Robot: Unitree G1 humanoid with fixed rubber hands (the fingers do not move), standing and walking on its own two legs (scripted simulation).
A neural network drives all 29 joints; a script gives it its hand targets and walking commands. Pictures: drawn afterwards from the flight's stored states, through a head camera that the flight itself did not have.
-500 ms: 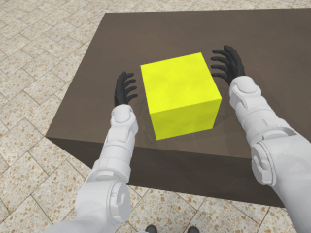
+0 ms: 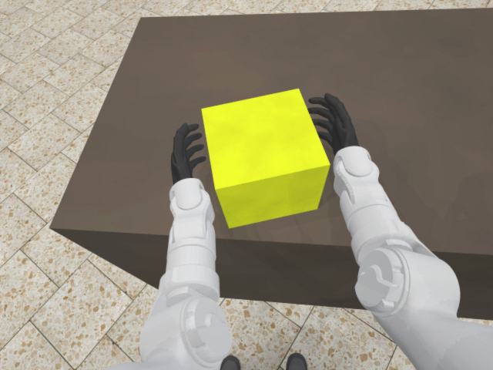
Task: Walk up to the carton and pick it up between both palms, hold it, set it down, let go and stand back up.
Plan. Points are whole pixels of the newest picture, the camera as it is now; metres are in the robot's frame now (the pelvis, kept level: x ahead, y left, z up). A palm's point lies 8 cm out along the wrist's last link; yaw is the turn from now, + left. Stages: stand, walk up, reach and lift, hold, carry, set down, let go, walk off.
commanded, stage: reach and lift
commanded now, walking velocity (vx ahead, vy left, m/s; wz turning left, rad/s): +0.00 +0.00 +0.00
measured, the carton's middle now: (262, 161) +0.45 +0.06 +0.01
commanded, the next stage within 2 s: none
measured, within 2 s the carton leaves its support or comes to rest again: leaves its support in 2.00 s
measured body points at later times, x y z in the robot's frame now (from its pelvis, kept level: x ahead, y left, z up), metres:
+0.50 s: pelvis +0.01 +0.00 +0.00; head +0.09 +0.01 +0.44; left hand +0.40 +0.19 +0.05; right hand +0.47 -0.07 +0.06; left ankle -0.01 +0.16 -0.74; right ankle +0.02 -0.07 -0.74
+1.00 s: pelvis +0.01 +0.00 +0.00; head +0.08 +0.00 +0.45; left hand +0.39 +0.19 +0.05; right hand +0.46 -0.07 +0.05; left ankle -0.01 +0.16 -0.74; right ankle +0.02 -0.07 -0.74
